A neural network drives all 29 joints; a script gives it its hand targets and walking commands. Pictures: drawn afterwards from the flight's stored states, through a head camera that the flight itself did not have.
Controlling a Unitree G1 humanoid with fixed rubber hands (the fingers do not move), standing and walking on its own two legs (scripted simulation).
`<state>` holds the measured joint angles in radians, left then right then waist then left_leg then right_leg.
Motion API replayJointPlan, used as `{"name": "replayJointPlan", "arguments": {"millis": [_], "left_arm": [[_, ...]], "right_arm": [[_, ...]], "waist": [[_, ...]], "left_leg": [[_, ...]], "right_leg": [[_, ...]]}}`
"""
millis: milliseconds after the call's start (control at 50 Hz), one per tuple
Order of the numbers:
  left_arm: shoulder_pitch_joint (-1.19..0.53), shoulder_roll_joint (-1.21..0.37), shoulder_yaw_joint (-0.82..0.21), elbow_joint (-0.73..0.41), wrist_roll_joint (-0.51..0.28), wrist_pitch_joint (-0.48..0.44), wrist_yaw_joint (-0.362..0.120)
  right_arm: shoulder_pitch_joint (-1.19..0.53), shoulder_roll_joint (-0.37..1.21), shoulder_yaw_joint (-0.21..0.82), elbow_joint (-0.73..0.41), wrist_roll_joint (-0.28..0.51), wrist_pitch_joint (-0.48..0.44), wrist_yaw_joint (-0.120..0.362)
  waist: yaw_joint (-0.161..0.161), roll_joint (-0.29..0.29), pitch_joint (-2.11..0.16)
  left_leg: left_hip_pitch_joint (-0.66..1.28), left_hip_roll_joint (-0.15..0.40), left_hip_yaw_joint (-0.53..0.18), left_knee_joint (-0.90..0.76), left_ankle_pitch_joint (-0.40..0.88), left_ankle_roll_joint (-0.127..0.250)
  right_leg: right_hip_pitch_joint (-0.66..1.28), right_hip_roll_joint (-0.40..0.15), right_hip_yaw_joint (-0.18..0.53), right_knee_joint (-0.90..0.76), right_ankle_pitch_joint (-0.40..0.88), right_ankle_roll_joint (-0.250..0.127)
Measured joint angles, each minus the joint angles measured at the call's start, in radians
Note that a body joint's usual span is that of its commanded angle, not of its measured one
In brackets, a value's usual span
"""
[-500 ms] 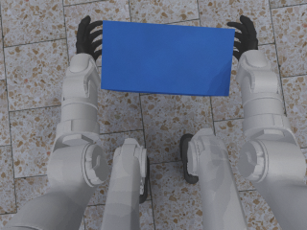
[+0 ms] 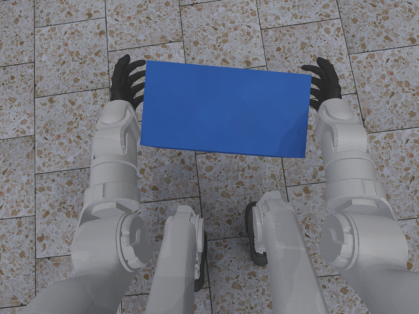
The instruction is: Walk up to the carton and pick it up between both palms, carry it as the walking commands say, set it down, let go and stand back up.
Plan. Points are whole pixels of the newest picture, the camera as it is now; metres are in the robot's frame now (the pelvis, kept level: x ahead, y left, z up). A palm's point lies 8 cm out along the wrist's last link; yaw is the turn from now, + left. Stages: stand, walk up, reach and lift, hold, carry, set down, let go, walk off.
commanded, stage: reach and lift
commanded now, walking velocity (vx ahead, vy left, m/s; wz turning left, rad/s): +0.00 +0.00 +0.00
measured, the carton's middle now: (221, 118) +0.47 -0.03 -0.15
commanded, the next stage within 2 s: none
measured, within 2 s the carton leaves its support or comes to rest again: neither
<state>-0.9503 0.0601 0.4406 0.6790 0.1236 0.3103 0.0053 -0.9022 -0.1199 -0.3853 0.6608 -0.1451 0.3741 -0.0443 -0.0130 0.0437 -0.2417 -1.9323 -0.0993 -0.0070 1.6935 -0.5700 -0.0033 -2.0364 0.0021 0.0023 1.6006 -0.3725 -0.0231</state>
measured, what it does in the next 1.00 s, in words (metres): rises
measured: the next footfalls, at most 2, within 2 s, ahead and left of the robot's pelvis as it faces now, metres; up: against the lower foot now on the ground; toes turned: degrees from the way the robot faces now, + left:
none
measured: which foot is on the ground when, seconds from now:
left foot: down 0.00-1.00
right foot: down 0.00-1.00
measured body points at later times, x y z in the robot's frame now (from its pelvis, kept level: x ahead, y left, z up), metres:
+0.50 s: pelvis +0.02 +0.00 +0.06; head +0.23 -0.03 +0.46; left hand +0.49 +0.15 +0.01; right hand +0.45 -0.22 -0.02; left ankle +0.07 +0.11 -0.48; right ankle +0.13 -0.11 -0.48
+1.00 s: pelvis +0.04 +0.00 +0.13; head +0.22 -0.02 +0.54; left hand +0.47 +0.15 +0.09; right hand +0.43 -0.21 +0.06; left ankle +0.07 +0.11 -0.48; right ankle +0.13 -0.11 -0.48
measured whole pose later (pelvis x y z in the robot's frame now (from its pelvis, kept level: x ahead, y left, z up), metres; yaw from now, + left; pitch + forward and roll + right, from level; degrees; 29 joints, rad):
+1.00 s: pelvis +0.04 +0.00 +0.13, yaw -1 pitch +37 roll +0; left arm -0.66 -0.02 0.43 0.60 0.17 0.29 -0.05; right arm -0.61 -0.02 -0.39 0.57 -0.19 0.37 0.01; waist -0.01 0.05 -0.28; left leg -1.39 -0.09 -0.04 1.21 -0.47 0.01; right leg -1.48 0.01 0.00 1.13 -0.31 -0.01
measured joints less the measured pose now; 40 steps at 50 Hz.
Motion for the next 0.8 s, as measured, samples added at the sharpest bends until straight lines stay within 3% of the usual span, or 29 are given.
{"name": "replayJointPlan", "arguments": {"millis": [800], "left_arm": [[0.231,-0.066,-0.008,-0.06,0.03,-0.017,-0.039]], "right_arm": [[0.241,0.077,-0.001,-0.073,-0.028,-0.003,0.036]], "waist": [[0.007,0.004,-0.053]], "left_leg": [[0.412,0.008,-0.029,-0.364,0.067,0.013]], "right_leg": [[0.424,0.007,0.0,-0.353,0.041,0.008]]}}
